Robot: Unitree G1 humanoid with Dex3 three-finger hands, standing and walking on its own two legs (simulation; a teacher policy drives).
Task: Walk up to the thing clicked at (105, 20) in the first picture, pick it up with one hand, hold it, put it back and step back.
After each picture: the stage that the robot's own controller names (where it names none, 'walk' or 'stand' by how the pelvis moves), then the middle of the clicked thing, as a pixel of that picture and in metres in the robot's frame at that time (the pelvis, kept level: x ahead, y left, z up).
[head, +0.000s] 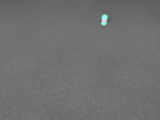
stand; (104, 20) +1.83 -0.38 -0.72
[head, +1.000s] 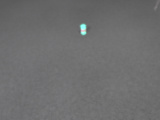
walk; (83, 29) +1.73 +0.04 -0.70
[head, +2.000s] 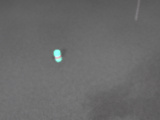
walk; (57, 55) +1.17 +0.28 -0.72
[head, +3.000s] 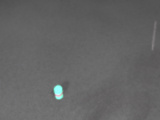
walk; (58, 92) +0.72 +0.20 -0.70
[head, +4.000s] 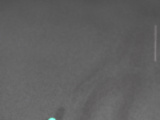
stand; out of the picture +0.41 +0.20 -0.69
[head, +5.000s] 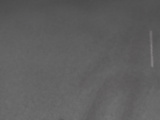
stand; out of the picture +0.37 +0.22 -0.73
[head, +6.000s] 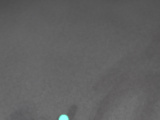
stand; out of the picture +0.42 +0.20 -0.71
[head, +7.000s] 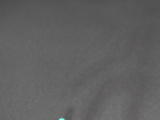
walk; out of the picture +0.40 +0.18 -0.68
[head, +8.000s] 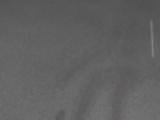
walk; out of the picture +0.35 +0.18 -0.69
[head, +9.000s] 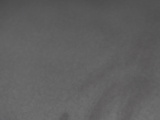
stand; out of the picture +0.39 +0.20 -0.69
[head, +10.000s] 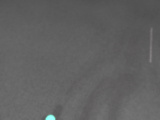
walk; out of the picture +0.43 +0.17 -0.71
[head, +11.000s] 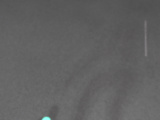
stand; out of the picture +0.39 +0.22 -0.70
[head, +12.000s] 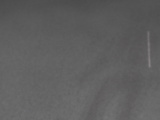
stand; out of the picture +0.36 +0.24 -0.72
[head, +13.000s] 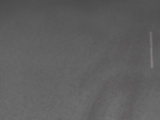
stand; out of the picture +0.36 +0.22 -0.73
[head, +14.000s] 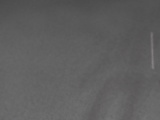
stand; out of the picture +0.35 +0.22 -0.73
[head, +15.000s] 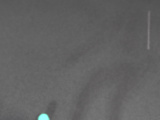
go down; out of the picture +0.37 +0.23 -0.68
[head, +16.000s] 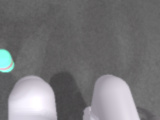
go down; (3, 61) +0.41 +0.29 -0.28
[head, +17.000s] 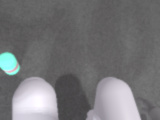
close in; (9, 64) +0.41 +0.29 -0.29
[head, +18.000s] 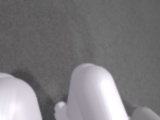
close in; out of the picture +0.38 +0.33 -0.21
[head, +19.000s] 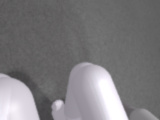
close; out of the picture +0.37 +0.33 -0.22
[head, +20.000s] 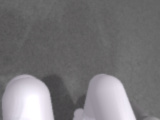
lift; out of the picture +0.33 +0.31 -0.12
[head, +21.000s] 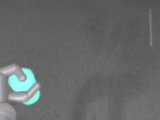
lift; (25, 87) +0.33 +0.18 +0.03
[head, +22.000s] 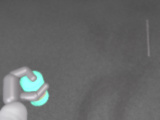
hold; (35, 89) +0.33 +0.16 +0.01
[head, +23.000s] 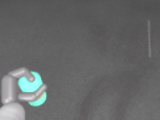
hold; (33, 89) +0.33 +0.17 +0.01
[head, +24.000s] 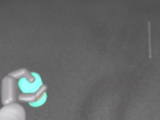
crouch; (33, 90) +0.33 +0.17 +0.01
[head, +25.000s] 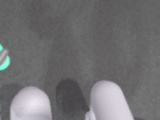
crouch; out of the picture +0.43 +0.26 -0.09
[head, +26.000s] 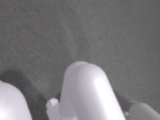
lower; out of the picture +0.38 +0.34 -0.22
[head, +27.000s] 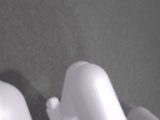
lower; out of the picture +0.39 +0.34 -0.22
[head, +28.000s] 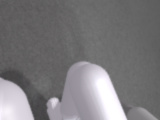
lower; out of the picture +0.38 +0.34 -0.22
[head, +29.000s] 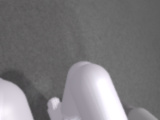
lower; out of the picture +0.38 +0.34 -0.22
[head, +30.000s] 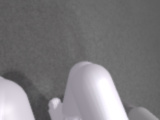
open; out of the picture +0.38 +0.34 -0.22
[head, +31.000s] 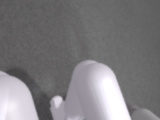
withdraw; out of the picture +0.38 +0.33 -0.22
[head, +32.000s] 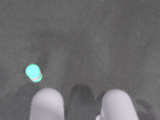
walk; (34, 73) +0.44 +0.25 -0.41
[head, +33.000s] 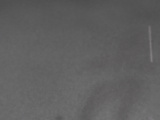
stand; out of the picture +0.37 +0.21 -0.66
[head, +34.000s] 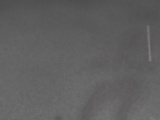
stand; out of the picture +0.38 +0.22 -0.67
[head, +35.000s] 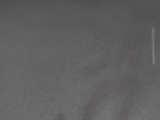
stand; out of the picture +0.38 +0.21 -0.68
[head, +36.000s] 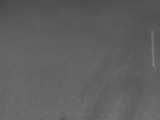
stand; out of the picture +0.40 +0.21 -0.72
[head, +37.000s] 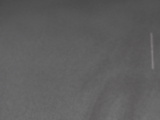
stand; out of the picture +0.36 +0.21 -0.73
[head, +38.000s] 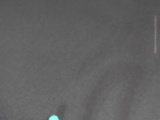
walk; out of the picture +0.39 +0.20 -0.71
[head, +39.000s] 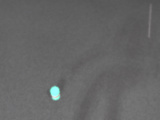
walk; (55, 93) +0.57 +0.17 -0.70
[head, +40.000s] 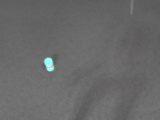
walk; (49, 64) +0.86 +0.29 -0.69
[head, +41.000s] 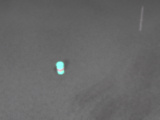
stand; (60, 67) +0.99 +0.19 -0.72
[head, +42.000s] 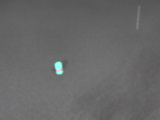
stand; (58, 68) +1.01 +0.21 -0.73
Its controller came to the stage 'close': yes
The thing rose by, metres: 0.72
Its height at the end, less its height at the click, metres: +0.00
